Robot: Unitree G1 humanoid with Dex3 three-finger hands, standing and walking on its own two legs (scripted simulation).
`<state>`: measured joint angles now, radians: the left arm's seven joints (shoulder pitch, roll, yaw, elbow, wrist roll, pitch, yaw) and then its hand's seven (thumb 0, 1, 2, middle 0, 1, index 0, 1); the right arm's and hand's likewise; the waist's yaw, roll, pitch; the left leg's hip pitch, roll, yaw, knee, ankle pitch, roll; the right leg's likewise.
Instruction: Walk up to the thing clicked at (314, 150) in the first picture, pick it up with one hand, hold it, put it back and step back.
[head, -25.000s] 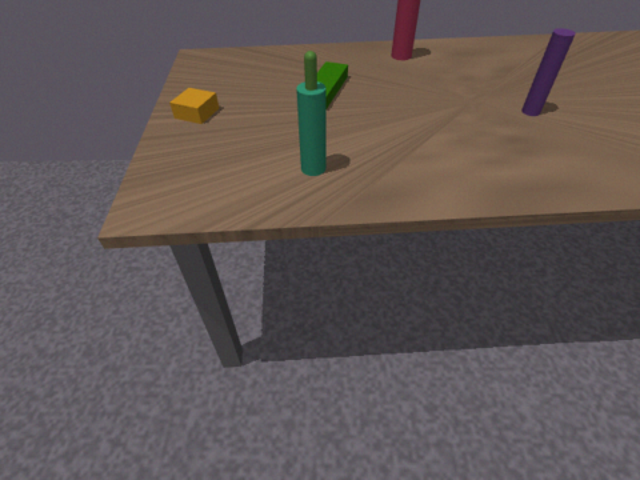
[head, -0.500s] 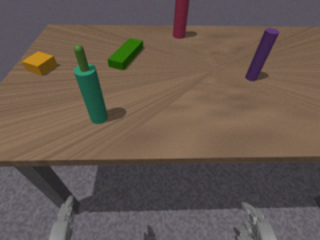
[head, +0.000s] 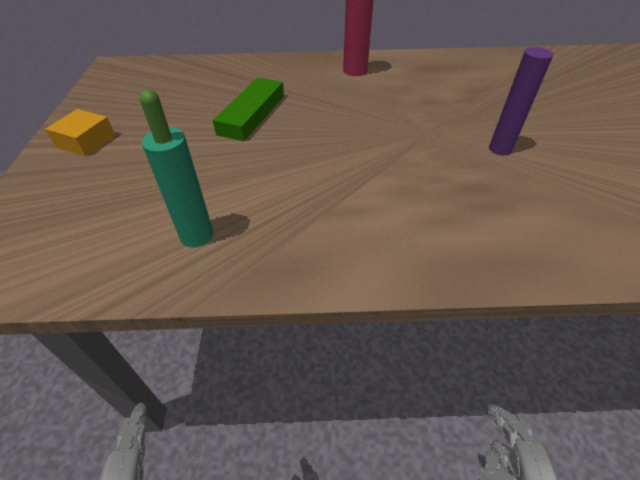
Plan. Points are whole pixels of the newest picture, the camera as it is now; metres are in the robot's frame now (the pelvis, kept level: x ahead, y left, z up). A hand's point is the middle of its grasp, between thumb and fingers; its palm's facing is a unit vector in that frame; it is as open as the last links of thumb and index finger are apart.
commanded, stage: home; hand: left
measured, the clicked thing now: (175, 175) +0.52 +0.20 +0.12
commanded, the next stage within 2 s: stand in 1.64 s
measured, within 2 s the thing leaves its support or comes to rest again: neither
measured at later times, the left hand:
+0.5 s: hand out of the picture +0.15 +0.18 -0.05, palm faces +0.13 -0.95 -0.28, open 17.3 cm
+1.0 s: hand out of the picture +0.17 +0.19 -0.05, palm faces +0.12 -0.95 -0.28, open 17.4 cm
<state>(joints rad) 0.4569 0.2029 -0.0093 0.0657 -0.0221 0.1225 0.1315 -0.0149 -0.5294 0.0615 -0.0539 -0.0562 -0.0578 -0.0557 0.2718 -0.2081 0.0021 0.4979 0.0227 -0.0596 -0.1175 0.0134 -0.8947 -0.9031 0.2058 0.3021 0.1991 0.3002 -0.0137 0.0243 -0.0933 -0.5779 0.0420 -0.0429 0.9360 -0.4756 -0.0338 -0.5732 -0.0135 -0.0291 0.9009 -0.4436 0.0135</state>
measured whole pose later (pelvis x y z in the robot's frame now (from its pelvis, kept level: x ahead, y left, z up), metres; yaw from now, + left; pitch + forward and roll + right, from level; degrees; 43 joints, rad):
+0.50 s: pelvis -0.01 -0.01 -0.01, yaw +0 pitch +7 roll -1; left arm 0.48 0.21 -0.01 0.00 -0.02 0.18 0.14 -0.01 -0.51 0.07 -0.06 -0.06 -0.06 -0.06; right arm 0.29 -0.21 0.01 0.50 0.02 -0.11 -0.15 0.01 -0.89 -0.90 0.21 0.30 0.20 0.30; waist -0.01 0.03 -0.09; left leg -0.63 0.04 -0.05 0.97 -0.46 -0.04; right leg -0.63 -0.01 -0.04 0.94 -0.44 0.00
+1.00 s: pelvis +0.00 +0.01 -0.01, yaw +0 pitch +8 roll -2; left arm 0.48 0.21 -0.01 -0.03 -0.02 0.21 0.13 -0.01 -0.52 0.07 -0.05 -0.06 -0.06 -0.06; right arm 0.28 -0.20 0.01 0.50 0.01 -0.13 -0.15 0.01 -0.90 -0.90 0.21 0.30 0.20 0.30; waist -0.01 0.03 -0.10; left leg -0.62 0.04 -0.05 0.98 -0.50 -0.03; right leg -0.61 -0.01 -0.03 0.93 -0.46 0.02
